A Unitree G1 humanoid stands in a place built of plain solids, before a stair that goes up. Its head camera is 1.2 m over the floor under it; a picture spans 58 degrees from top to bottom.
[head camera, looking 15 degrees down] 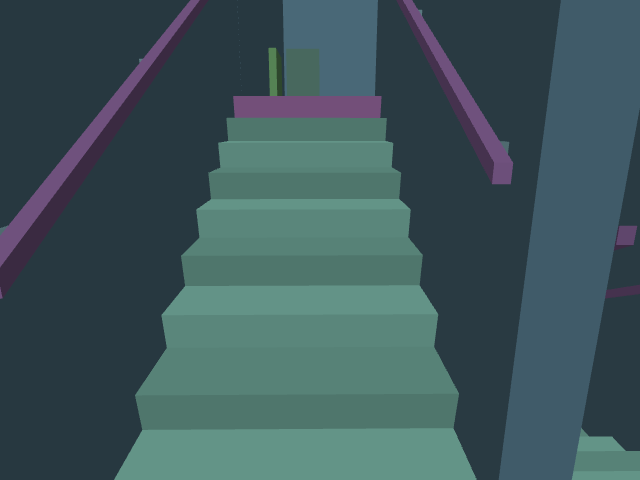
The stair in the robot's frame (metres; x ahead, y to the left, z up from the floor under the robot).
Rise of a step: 0.16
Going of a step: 0.30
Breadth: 1.10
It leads straight ahead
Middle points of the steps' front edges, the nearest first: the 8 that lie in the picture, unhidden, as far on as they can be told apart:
1.28 0.08 0.31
1.58 0.08 0.47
1.88 0.08 0.62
2.18 0.08 0.78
2.48 0.09 0.93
2.78 0.09 1.09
3.08 0.09 1.24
3.38 0.09 1.40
